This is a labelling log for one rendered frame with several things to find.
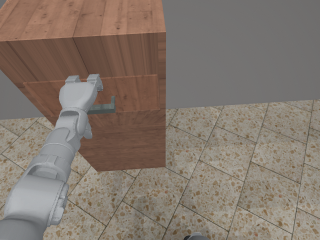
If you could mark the cabinet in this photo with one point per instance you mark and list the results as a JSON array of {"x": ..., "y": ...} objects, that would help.
[{"x": 50, "y": 40}]

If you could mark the robot left upper arm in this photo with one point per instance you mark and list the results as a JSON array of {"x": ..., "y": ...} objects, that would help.
[{"x": 38, "y": 203}]

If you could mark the left robot forearm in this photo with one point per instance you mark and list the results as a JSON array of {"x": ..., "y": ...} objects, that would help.
[{"x": 56, "y": 155}]

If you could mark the handle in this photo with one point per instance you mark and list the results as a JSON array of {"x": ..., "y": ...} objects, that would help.
[{"x": 103, "y": 108}]

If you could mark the robot right shin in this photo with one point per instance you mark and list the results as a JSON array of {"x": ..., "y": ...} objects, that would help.
[{"x": 195, "y": 234}]

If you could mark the left robot hand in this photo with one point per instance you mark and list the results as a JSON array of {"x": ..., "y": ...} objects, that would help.
[{"x": 81, "y": 95}]

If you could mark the drawer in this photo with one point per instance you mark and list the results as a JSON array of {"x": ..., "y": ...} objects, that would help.
[{"x": 132, "y": 93}]

